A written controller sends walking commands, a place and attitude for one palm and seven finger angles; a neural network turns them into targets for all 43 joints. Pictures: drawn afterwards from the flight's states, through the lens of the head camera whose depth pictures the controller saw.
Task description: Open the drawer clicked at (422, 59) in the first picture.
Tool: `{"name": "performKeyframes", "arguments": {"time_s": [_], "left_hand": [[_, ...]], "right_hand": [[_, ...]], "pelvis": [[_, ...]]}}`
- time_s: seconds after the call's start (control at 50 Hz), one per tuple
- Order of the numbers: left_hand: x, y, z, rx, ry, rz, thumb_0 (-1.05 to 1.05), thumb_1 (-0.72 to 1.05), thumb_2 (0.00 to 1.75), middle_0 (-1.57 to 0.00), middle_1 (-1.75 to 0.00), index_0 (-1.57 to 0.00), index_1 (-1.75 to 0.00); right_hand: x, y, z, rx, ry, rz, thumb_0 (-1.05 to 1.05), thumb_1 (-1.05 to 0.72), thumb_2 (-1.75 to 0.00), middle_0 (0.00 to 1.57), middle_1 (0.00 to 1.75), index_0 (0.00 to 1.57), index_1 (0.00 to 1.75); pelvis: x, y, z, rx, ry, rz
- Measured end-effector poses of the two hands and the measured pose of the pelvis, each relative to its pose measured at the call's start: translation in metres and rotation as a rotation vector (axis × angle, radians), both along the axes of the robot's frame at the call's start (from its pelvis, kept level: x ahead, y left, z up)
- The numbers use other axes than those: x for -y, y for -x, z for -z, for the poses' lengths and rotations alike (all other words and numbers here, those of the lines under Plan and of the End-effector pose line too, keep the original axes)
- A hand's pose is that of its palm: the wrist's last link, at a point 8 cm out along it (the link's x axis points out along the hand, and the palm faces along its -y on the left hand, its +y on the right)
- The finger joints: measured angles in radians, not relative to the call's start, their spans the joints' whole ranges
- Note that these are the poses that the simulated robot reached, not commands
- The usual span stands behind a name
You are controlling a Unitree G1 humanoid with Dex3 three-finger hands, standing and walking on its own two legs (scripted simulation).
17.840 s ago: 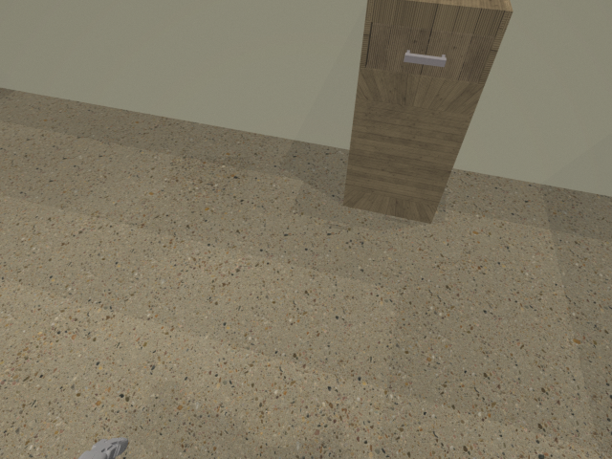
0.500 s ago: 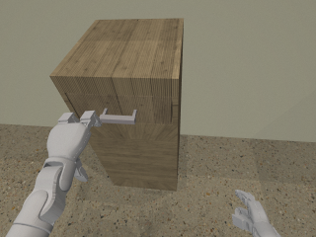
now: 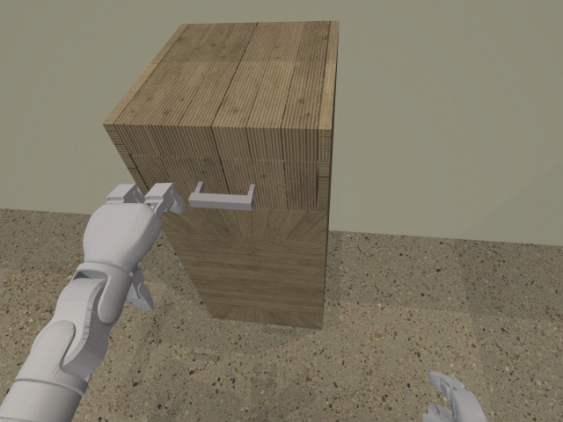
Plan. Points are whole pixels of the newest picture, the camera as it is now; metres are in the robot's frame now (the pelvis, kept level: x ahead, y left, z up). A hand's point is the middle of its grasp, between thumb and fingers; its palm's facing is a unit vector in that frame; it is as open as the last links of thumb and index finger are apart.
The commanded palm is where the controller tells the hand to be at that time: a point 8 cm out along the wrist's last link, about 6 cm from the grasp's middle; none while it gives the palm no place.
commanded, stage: move the hooked fingers above the handle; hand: left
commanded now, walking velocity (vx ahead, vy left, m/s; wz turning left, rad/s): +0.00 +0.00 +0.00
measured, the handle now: (223, 194) +0.52 +0.20 -0.02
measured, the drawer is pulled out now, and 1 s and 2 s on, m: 0.00 0.00 0.00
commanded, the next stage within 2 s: none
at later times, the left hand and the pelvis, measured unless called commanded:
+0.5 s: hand (166, 224) +0.36 +0.23 +0.08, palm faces +0.04 -0.09 -1.00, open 13.8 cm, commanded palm +0.33 +0.24 +0.13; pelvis +0.00 +0.02 +0.00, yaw +1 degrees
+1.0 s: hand (191, 213) +0.41 +0.21 +0.05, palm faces -0.02 -0.06 -1.00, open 13.8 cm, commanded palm +0.39 +0.22 +0.11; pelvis +0.01 +0.01 -0.01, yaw +1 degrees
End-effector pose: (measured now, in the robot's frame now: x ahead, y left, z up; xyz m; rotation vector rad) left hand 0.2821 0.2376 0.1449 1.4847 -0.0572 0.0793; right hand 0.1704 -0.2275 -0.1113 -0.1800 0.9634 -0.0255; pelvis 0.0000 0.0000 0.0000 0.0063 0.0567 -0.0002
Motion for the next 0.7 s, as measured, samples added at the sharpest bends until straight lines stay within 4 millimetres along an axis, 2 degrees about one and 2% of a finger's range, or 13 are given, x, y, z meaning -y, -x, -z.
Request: {"name": "performKeyframes", "arguments": {"time_s": [0.1, 0.22, 0.3, 0.44, 0.52, 0.7], "left_hand": [[-0.009, 0.000, 0.001, -0.017, 0.010, -0.048, 0.00, -0.49, 0.30, -0.32, -1.20, -0.32, -1.20], [-0.003, -0.002, 0.016, -0.083, 0.023, -0.013, -0.01, -0.49, 0.30, -0.32, -1.20, -0.32, -1.20], [0.000, -0.014, 0.023, -0.093, 0.005, 0.028, -0.01, -0.49, 0.30, -0.32, -1.20, -0.32, -1.20], [0.003, -0.045, 0.015, -0.039, -0.006, 0.052, 0.00, -0.49, 0.30, -0.33, -1.20, -0.32, -1.20], [0.002, -0.060, 0.017, -0.050, 0.002, 0.022, 0.00, -0.49, 0.30, -0.32, -1.20, -0.32, -1.20], [0.017, -0.073, 0.037, -0.101, 0.009, 0.072, -0.01, -0.49, 0.30, -0.32, -1.20, -0.32, -1.20]], "right_hand": [[-0.007, 0.001, -0.002, 0.018, -0.015, 0.009, 0.01, -0.90, -0.90, 0.20, 0.30, 0.19, 0.30], [-0.016, -0.003, -0.007, 0.045, -0.007, -0.010, 0.01, -0.90, -0.90, 0.20, 0.30, 0.19, 0.30], [-0.020, -0.002, -0.008, 0.046, 0.007, -0.017, 0.01, -0.90, -0.90, 0.20, 0.30, 0.20, 0.30], [-0.022, 0.009, 0.000, 0.009, 0.007, 0.012, 0.01, -0.90, -0.90, 0.20, 0.30, 0.20, 0.30], [-0.021, 0.020, 0.006, -0.036, 0.000, 0.036, 0.01, -0.90, -0.90, 0.20, 0.30, 0.20, 0.30], [-0.011, 0.035, 0.012, -0.110, 0.021, 0.075, 0.01, -0.90, -0.90, 0.20, 0.30, 0.20, 0.30]], "pelvis": [[-0.004, 0.003, 0.000, 0.005, 0.001, -0.002], [-0.008, 0.007, 0.000, 0.013, 0.005, -0.012], [-0.010, 0.010, 0.002, 0.006, 0.007, -0.018], [-0.016, 0.007, 0.003, -0.024, 0.011, -0.016], [-0.019, 0.002, 0.004, -0.042, 0.011, -0.008], [-0.021, -0.007, 0.005, -0.065, 0.014, -0.002]]}}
